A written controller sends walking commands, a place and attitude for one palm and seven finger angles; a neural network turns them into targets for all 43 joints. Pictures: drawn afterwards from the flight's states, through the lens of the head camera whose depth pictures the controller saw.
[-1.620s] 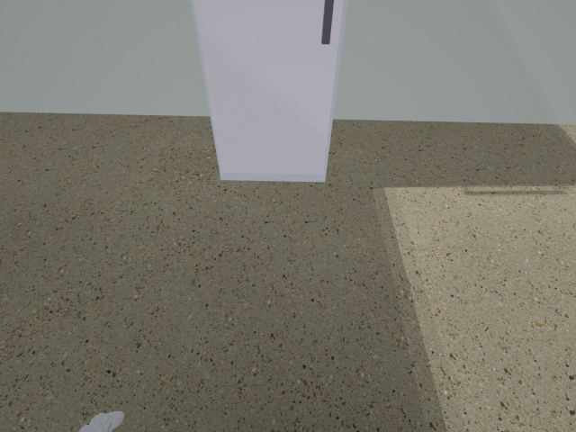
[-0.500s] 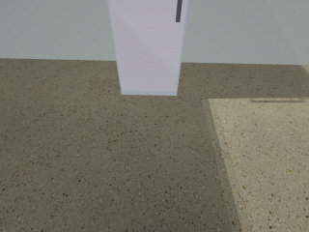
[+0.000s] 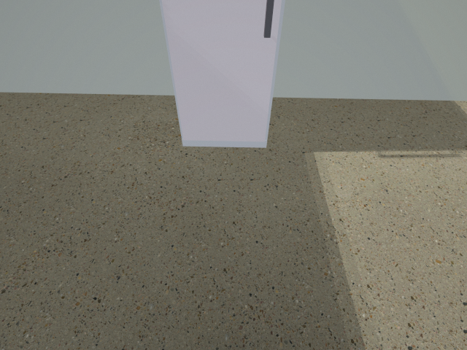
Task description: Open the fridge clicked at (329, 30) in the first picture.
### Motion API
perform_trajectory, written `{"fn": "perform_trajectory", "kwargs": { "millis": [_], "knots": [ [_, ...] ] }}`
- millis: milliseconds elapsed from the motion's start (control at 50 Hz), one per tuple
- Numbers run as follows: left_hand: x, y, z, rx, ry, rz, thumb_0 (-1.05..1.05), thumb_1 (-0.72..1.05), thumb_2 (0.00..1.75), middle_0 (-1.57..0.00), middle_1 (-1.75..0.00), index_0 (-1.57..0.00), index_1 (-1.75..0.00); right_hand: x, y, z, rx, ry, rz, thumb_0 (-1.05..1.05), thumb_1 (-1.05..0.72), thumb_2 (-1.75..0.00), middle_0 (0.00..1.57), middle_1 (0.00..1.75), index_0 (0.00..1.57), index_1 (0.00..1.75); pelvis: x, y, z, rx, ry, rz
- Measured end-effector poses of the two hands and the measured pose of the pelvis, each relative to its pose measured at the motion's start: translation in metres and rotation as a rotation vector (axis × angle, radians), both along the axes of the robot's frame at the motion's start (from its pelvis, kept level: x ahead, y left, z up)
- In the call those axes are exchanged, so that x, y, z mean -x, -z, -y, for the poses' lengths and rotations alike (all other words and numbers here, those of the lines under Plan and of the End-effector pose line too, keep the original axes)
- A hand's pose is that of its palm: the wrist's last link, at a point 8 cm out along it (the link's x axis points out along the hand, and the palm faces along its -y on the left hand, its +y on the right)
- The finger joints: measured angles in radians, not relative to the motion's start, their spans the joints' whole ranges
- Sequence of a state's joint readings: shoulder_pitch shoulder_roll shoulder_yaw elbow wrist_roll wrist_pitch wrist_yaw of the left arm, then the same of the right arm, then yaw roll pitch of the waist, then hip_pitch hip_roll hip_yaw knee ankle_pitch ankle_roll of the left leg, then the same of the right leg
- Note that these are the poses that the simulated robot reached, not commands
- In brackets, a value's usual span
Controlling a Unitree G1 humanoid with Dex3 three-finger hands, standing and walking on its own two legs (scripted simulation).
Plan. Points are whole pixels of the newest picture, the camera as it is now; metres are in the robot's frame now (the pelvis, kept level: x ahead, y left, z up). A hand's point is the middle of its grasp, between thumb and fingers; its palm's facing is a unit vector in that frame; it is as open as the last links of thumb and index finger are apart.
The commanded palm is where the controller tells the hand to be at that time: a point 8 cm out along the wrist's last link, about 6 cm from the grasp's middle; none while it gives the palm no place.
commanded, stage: walk to a spot facing it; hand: right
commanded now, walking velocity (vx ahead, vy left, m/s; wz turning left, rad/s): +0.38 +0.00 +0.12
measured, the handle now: out of the picture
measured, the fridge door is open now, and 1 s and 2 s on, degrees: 0 0 0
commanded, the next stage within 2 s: turn to face it in 1.38 s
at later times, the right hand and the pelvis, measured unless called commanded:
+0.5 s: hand (335, 348) +0.19 -0.20 -0.19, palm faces -0.09 +0.99 -0.14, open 7.4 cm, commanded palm none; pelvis +0.14 -0.02 -0.01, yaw +5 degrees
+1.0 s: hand (307, 267) +0.36 -0.16 -0.19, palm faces -0.01 +0.99 -0.16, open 7.3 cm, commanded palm none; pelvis +0.36 +0.01 -0.01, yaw +4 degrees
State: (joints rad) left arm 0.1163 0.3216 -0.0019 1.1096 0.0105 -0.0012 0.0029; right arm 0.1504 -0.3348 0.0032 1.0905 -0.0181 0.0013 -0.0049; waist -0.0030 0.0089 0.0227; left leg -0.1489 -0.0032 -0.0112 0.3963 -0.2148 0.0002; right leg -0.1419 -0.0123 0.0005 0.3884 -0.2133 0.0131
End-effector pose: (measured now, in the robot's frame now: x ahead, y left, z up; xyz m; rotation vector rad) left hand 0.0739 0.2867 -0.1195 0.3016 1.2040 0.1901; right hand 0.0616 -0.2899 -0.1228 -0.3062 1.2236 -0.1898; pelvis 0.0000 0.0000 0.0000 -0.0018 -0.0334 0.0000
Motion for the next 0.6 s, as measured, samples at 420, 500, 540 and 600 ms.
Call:
{"fn": "perform_trajectory", "kwargs": {
  "millis": [420, 500, 540, 600],
  "knots": [
    [0.064, 0.018, 0.104, 0.114, -0.249, -0.267, 0.00, 0.91, 0.90, -0.20, -0.30, -0.20, -0.30, -0.036, 0.044, -0.033, -0.193, 0.010, -0.243, 0.01, -0.91, -0.90, 0.20, 0.30, 0.20, 0.30, -0.110, 0.011, 0.027, -0.031, -0.066, -0.014],
    [0.086, 0.010, 0.122, 0.155, -0.313, -0.422, 0.00, 0.91, 0.90, -0.20, -0.30, -0.20, -0.30, -0.125, 0.041, -0.042, -0.195, -0.046, -0.119, 0.01, -0.91, -0.90, 0.20, 0.30, 0.20, 0.30, -0.139, 0.011, 0.021, -0.027, -0.081, -0.017],
    [0.089, 0.009, 0.127, 0.176, -0.343, -0.486, 0.00, 0.91, 0.90, -0.20, -0.30, -0.20, -0.30, -0.174, 0.039, -0.051, -0.192, -0.083, -0.055, 0.01, -0.91, -0.90, 0.20, 0.30, 0.20, 0.30, -0.155, 0.014, 0.016, -0.024, -0.090, -0.018],
    [0.081, 0.013, 0.126, 0.201, -0.384, -0.554, 0.00, 0.91, 0.90, -0.20, -0.30, -0.20, -0.30, -0.244, 0.040, -0.069, -0.181, -0.137, 0.035, 0.01, -0.91, -0.90, 0.20, 0.30, 0.20, 0.30, -0.185, 0.023, 0.005, -0.024, -0.103, -0.018]
  ]
}}
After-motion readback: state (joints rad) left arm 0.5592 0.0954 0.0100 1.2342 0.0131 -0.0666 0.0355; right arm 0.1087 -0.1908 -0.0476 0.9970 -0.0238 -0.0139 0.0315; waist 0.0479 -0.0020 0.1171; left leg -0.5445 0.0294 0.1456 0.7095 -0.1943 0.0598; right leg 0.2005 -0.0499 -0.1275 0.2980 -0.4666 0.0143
